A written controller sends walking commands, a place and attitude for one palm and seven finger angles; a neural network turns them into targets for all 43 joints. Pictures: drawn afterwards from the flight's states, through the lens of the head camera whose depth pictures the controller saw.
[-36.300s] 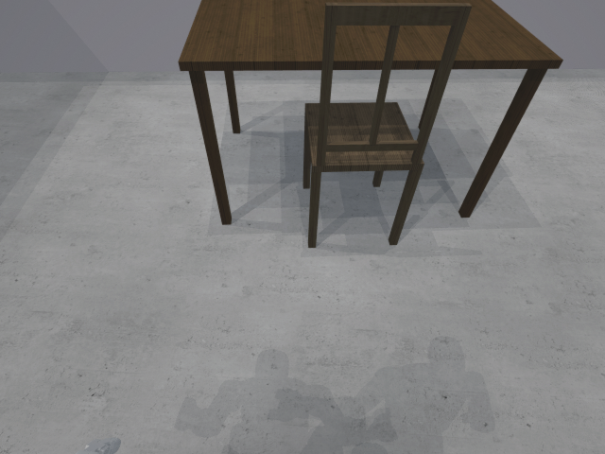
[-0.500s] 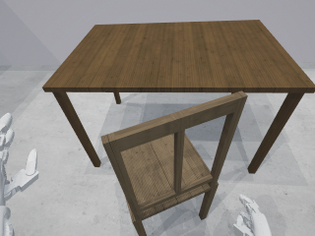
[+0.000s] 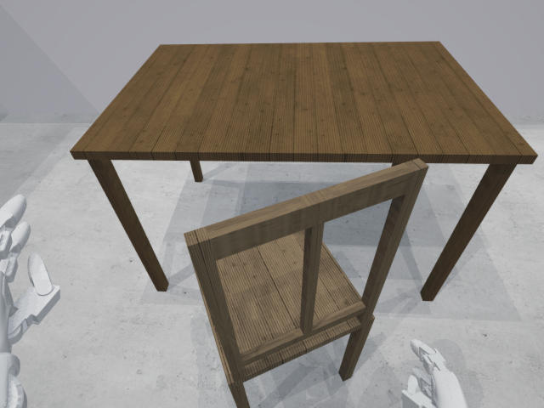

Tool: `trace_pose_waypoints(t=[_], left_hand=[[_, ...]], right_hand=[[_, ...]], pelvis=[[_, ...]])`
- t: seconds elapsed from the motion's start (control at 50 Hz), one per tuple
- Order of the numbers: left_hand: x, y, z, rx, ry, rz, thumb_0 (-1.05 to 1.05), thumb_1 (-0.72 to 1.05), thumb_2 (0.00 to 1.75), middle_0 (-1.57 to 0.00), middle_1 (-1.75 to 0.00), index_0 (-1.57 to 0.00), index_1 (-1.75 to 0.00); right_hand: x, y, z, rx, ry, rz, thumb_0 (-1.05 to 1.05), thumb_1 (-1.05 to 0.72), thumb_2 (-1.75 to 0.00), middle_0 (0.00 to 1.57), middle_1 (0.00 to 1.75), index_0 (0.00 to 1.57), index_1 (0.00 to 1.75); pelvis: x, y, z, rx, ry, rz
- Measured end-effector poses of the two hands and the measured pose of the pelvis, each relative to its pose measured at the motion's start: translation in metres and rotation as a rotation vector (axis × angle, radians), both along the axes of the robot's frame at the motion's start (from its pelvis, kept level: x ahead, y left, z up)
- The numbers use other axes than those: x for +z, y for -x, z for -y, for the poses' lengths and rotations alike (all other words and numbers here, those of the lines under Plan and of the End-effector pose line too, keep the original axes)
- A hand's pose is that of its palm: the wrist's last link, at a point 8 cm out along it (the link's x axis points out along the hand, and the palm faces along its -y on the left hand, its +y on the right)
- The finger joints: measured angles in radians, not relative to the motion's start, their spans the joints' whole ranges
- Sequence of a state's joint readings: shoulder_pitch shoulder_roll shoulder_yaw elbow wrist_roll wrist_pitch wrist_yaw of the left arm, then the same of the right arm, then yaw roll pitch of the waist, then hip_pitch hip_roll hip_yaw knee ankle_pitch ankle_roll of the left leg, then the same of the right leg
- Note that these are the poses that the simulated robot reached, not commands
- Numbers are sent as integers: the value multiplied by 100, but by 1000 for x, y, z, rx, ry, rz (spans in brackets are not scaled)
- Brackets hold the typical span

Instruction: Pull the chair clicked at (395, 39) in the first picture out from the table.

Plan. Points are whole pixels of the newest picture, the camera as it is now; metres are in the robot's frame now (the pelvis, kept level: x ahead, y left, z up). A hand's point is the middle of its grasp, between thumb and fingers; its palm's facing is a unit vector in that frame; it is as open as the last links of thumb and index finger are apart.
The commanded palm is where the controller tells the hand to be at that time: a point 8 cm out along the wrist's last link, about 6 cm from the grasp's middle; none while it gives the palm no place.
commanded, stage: step back with the hand held close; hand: left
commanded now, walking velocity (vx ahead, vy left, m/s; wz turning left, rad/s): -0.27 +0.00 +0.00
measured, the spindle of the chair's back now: (309, 285) +0.35 -0.02 -0.06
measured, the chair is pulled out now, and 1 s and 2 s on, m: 0.27 0.27 0.27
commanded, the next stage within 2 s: none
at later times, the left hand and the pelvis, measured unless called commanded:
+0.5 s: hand (36, 323) +0.15 +0.27 +0.16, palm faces +0.47 -0.74 -0.49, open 7.4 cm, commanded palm +0.10 +0.30 +0.18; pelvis -0.05 +0.00 -0.01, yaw +0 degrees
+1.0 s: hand (31, 344) +0.13 +0.26 +0.15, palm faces +0.46 -0.74 -0.49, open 7.4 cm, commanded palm +0.07 +0.29 +0.18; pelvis -0.07 -0.01 -0.01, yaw +0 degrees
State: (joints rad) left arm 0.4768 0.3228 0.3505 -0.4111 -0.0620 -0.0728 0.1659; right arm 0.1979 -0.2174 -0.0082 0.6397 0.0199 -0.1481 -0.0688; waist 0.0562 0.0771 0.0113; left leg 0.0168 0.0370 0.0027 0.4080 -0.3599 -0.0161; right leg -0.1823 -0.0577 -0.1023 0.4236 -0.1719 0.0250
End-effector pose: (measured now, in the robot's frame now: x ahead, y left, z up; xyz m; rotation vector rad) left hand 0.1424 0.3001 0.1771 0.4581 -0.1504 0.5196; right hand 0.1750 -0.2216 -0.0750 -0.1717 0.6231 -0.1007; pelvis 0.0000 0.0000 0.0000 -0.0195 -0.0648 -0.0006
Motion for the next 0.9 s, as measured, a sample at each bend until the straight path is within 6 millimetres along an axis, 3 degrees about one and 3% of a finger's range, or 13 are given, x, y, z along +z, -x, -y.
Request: trace_pose_waypoints(t=[0.1,0.2,0.28,0.38,0.62,0.9], left_hand=[[12,-6,-5,-22,-71,33,2,89,90,-21,-30,-21,-30],[-2,-6,3,-73,-88,-78,1,90,90,-20,-30,-21,-30],[-7,3,6,-99,-100,-124,2,89,90,-21,-30,-21,-30],[1,17,2,-82,-132,-84,2,89,90,-21,-30,-21,-30],[-4,48,6,-34,-87,-8,2,89,90,-21,-30,-21,-30],[0,56,7,-38,-126,6,1,89,90,-21,-30,-21,-30]], right_hand=[[1,4,-1,-1,7,-26,2,-90,-89,20,30,20,30],[-6,17,6,-40,12,-77,2,-90,-89,20,30,20,30],[-11,31,11,-72,24,-119,2,-90,-89,20,30,20,30],[-15,47,13,-87,36,-144,2,-90,-89,20,30,20,30],[-6,74,17,-65,54,-101,2,-90,-89,20,30,20,30],[-12,97,28,-61,80,-153,2,-90,-89,20,30,20,30]], pelvis=[[0,9,0,-9,-3,-32],[0,16,-4,-13,-9,-64],[-1,22,-5,-9,-13,-74],[-3,32,-3,-4,-18,-71],[-7,60,6,-8,-20,-67],[-9,72,9,-1,-16,-89]])
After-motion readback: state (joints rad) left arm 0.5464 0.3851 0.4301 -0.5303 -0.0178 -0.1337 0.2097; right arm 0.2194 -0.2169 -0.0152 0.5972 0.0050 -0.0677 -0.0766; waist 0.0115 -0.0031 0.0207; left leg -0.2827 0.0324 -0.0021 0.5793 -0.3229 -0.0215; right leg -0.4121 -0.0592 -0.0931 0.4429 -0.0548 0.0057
